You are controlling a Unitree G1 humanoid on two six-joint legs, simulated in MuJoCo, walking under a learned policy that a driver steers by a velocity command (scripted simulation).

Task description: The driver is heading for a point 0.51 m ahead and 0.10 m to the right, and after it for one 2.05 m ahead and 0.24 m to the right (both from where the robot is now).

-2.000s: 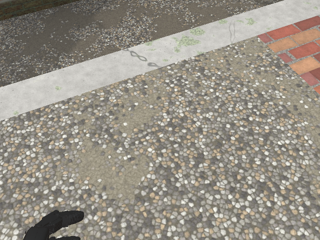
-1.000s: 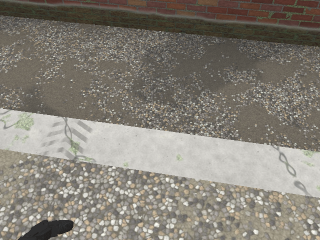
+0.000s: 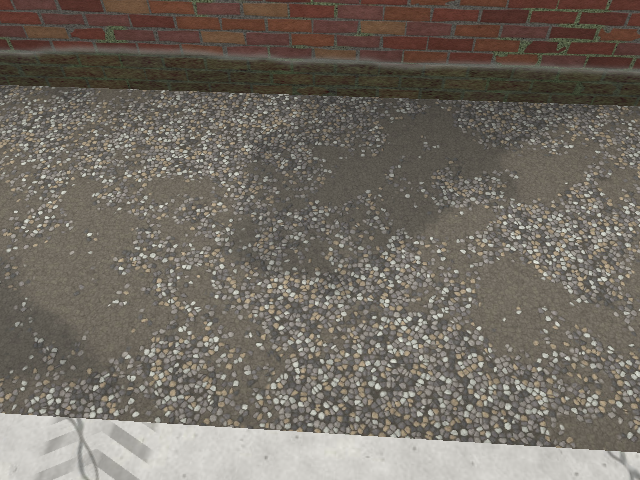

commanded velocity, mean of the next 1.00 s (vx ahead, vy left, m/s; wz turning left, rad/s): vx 0.50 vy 0.00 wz -0.53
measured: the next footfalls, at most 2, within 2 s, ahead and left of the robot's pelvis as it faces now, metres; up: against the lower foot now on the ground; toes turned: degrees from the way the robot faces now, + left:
left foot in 0.44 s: +0.37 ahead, +0.12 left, +0.00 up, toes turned -21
right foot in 0.84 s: +0.35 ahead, -0.15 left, +0.00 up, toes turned -15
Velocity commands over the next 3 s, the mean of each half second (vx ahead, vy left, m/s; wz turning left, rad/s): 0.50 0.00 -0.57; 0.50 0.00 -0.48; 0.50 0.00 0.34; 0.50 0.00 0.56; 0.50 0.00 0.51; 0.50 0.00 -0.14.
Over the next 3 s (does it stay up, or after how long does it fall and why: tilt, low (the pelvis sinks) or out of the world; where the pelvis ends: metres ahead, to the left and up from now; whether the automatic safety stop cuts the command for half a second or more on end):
stays up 0.32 -0.03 0.03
